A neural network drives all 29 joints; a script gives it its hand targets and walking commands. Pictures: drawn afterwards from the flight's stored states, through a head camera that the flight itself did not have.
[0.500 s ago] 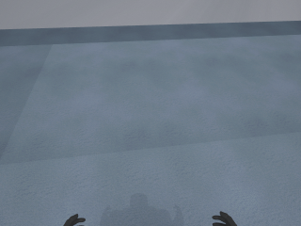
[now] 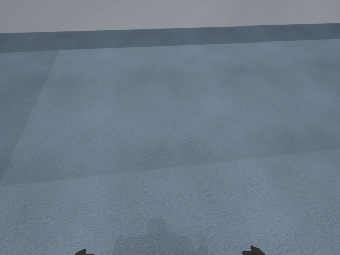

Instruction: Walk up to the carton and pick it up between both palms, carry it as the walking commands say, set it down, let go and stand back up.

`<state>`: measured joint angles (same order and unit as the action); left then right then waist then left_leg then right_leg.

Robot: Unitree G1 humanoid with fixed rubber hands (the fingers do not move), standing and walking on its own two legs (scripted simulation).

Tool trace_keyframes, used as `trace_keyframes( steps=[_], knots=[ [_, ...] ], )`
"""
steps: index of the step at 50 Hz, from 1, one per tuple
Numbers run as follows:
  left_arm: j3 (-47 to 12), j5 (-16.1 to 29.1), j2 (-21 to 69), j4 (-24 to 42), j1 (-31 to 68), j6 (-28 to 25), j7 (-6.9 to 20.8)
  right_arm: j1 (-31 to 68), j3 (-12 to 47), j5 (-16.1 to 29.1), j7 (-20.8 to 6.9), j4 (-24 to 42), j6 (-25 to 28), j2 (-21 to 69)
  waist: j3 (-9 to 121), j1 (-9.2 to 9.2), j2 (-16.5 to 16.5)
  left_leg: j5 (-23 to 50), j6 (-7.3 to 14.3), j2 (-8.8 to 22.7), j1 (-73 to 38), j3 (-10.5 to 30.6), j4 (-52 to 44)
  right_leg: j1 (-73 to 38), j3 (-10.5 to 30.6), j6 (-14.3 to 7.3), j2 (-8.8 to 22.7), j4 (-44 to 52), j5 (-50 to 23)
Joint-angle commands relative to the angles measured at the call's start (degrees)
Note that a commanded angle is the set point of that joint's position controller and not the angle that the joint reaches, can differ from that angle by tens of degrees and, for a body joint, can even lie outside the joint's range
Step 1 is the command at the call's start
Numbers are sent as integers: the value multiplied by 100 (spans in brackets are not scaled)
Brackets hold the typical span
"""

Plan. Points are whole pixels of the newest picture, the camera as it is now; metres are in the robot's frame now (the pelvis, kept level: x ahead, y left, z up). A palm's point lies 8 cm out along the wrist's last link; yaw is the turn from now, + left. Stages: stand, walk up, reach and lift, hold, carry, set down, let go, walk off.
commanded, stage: stand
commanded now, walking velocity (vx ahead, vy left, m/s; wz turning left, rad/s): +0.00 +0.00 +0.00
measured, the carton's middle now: out of the picture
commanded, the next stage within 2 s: walk up in 0.66 s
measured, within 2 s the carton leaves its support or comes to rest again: neither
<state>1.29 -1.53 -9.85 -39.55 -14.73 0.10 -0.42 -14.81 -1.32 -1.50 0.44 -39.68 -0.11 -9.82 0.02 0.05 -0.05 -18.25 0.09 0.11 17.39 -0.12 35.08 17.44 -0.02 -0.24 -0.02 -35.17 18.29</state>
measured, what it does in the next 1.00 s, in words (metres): lifts its right foot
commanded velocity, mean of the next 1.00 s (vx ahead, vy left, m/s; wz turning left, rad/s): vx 0.00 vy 0.00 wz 0.00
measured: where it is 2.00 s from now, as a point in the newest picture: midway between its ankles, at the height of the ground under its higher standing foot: (255, 240)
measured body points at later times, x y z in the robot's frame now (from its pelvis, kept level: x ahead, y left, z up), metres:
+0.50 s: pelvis +0.00 +0.00 +0.00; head +0.01 +0.00 +0.45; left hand +0.09 +0.23 -0.12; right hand +0.09 -0.23 -0.12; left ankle +0.00 +0.12 -0.73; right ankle +0.00 -0.12 -0.73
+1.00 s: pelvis +0.01 -0.02 +0.01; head +0.00 -0.02 +0.46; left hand +0.14 +0.24 -0.11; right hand +0.03 -0.29 -0.12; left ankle +0.00 +0.12 -0.73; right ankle +0.02 -0.16 -0.65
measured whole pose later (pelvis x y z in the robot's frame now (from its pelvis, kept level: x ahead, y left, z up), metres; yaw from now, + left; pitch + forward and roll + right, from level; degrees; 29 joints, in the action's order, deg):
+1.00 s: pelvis +0.01 -0.02 +0.01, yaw -14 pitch -1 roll +2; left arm 6.2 -4.4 -16.8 -48.2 -14.4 3.6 6.2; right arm -16.8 -3.9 -3.7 4.3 -49.7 5.1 -12.5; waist 0.6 -2.9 -1.7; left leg -17.4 -0.5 4.5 7.0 -13.2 25.8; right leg 34.1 0.1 4.3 6.3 -64.2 18.4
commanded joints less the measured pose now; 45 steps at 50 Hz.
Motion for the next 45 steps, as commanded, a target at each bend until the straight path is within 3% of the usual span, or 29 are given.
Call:
trace_keyframes(
  steps=[1, 23, 42, 43, 44, 45],
  knots=[
    [134, 2, -473, 347, -11, -79, -20, -14, -133, 3, 19, 339, 79, -475, 145, 0, 6, 778, 203, 264, -55, 359, -616, -40, 369, -207, 275, 626, -804],
    [196, 20, -464, -135, -172, -90, -74, -164, -187, 23, 70, -164, 87, -475, 11, 0, 6, 809, 237, 298, -174, 405, -833, -158, 420, -240, 309, 844, -826],
    [218, 54, -456, -1054, -357, -97, -137, -371, -209, 54, 133, -1043, 96, -470, -187, 0, 7, 919, 241, 362, -395, 442, -1180, -393, 458, -241, 368, 1187, -928],
    [440, -17, -1449, -364, 575, -4, 154, -546, -516, -162, 171, -810, 282, -1136, 228, 302, 525, -687, 874, 1185, -2381, 840, -1046, 2110, 1185, -301, 156, 106, 710],
    [439, -103, -1256, -52, 1291, 79, 312, -1229, -552, -165, 232, -1004, 343, -1287, 420, 735, 1235, -1825, 1419, 2403, -3086, 1941, -2125, 2974, 385, -64, -53, -1312, 943],
    [467, -301, -1091, 133, 1528, 145, 398, -1181, -570, -227, 348, -1006, 435, -1369, 62, 605, 774, -2177, 1586, 3268, -2694, 2410, -2431, 3495, 806, 115, 774, -2381, 772]
  ],
)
